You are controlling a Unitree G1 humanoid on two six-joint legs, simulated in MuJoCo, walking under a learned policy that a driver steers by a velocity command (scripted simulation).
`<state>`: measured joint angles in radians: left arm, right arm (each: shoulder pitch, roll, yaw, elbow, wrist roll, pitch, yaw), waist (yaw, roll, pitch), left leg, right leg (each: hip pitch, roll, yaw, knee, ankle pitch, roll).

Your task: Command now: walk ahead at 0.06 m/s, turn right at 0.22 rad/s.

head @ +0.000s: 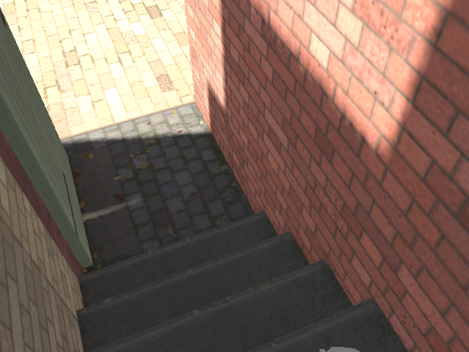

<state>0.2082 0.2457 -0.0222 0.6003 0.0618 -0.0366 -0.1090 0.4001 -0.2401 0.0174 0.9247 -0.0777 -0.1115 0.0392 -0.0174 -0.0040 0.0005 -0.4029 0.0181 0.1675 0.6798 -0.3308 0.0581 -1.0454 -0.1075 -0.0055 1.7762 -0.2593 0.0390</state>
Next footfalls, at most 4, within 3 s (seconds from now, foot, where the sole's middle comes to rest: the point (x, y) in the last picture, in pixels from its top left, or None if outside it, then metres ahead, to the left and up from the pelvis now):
0.12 right None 0.13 -0.13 -0.75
0.80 left None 0.34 0.11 -0.94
1.40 right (271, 325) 0.68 -0.10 -1.13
1.82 left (200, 290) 0.91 0.18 -1.31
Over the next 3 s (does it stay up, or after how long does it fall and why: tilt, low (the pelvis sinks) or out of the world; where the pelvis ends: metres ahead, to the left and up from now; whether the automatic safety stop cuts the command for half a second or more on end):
stays up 1.46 0.42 -0.92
